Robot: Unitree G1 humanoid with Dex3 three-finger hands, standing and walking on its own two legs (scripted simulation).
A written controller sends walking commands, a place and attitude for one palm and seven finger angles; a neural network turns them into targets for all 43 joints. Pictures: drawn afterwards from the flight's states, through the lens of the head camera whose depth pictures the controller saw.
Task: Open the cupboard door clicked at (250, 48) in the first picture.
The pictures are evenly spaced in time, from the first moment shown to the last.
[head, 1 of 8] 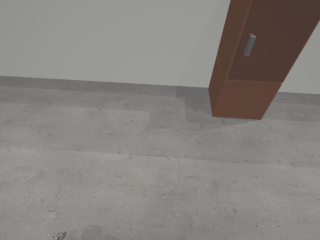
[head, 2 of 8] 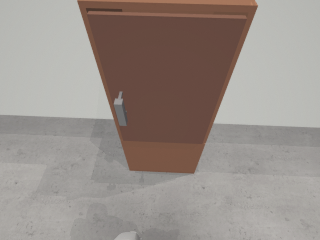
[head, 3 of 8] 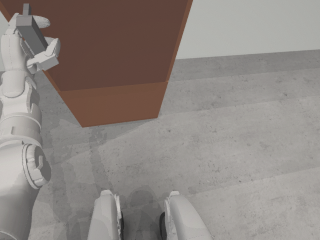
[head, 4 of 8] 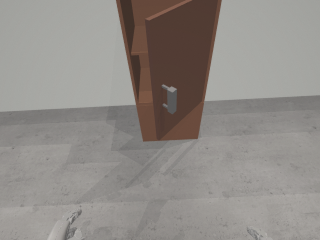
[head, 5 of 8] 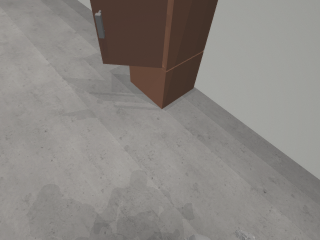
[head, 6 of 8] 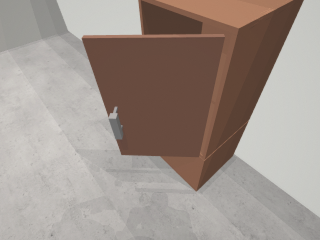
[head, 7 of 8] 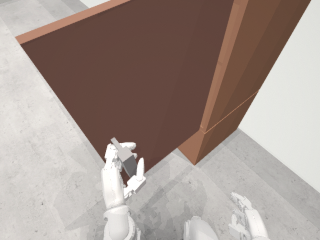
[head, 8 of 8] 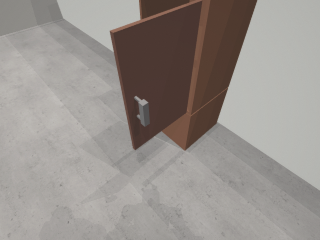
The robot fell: no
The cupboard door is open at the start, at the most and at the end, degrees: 0 91 90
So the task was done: yes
